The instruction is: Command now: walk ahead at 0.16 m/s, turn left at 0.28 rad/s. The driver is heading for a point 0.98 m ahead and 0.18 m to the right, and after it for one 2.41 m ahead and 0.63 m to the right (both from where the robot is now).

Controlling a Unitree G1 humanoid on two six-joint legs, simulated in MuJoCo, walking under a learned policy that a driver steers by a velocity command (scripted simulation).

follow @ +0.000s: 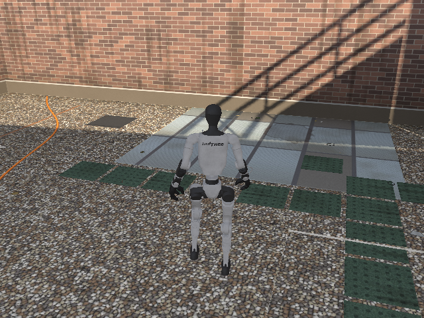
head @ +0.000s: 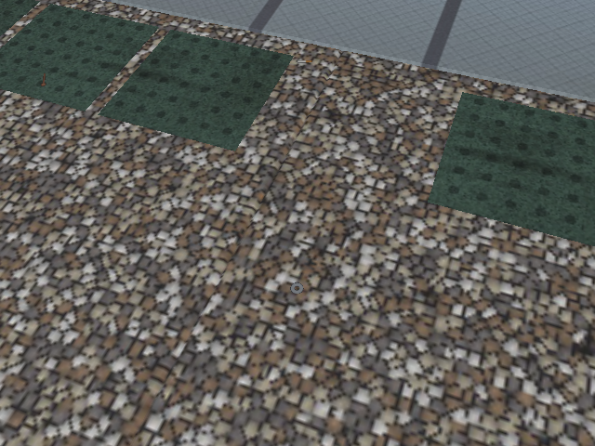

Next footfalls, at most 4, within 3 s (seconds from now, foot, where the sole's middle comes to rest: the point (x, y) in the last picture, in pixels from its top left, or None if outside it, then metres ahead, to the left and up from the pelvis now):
0.14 left None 0.18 0.13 -0.78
0.52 right None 0.09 -0.12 -0.78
1.04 left None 0.17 0.10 -0.78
1.36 right None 0.14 -0.16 -0.78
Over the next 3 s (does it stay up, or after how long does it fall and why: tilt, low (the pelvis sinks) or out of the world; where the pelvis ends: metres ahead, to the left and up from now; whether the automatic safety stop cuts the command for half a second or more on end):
stays up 0.95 -0.04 -0.01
